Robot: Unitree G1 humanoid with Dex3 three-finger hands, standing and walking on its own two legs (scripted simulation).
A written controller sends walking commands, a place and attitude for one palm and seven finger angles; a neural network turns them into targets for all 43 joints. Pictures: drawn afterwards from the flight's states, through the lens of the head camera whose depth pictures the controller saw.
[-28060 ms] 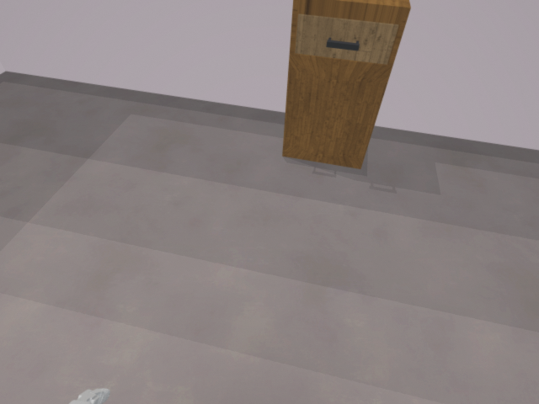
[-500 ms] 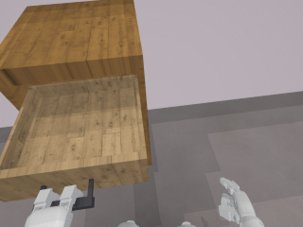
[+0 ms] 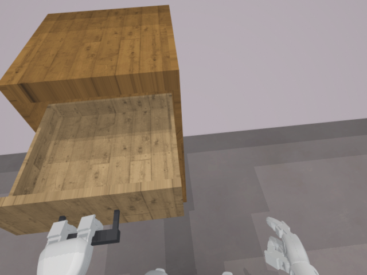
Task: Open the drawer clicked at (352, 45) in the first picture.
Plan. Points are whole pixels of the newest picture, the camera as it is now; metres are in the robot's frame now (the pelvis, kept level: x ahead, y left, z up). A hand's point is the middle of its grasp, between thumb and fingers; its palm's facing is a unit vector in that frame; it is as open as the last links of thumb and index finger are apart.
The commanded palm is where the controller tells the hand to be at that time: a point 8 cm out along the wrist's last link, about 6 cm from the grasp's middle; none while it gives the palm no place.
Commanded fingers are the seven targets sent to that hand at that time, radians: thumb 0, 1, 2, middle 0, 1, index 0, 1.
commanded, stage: lift the hand off the handle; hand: left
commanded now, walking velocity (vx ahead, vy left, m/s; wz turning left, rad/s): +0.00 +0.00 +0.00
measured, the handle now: (87, 228) +0.21 +0.23 -0.01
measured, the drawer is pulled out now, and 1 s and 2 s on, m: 0.30 0.30 0.30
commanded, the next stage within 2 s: none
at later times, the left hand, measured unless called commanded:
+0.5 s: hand (83, 254) +0.17 +0.23 -0.02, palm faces -0.01 -0.09 -1.00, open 13.6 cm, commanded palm +0.15 +0.22 +0.04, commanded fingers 0.00 -0.50 0.30 -0.30 -1.20 -0.30 -1.20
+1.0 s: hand (73, 249) +0.17 +0.23 +0.02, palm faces +0.01 -0.12 -0.99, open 13.7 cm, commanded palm +0.14 +0.22 +0.08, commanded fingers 0.00 -0.50 0.30 -0.30 -1.20 -0.30 -1.20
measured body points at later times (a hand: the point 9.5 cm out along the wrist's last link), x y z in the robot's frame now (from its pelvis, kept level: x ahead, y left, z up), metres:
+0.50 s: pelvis -0.01 +0.00 +0.00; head +0.03 -0.03 +0.45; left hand +0.16 +0.23 +0.03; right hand +0.20 -0.22 -0.10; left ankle +0.00 +0.13 -0.67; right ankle +0.02 -0.10 -0.67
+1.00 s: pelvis +0.01 +0.00 +0.02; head +0.03 -0.02 +0.47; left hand +0.16 +0.24 +0.07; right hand +0.23 -0.21 -0.06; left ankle +0.00 +0.13 -0.67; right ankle +0.02 -0.10 -0.67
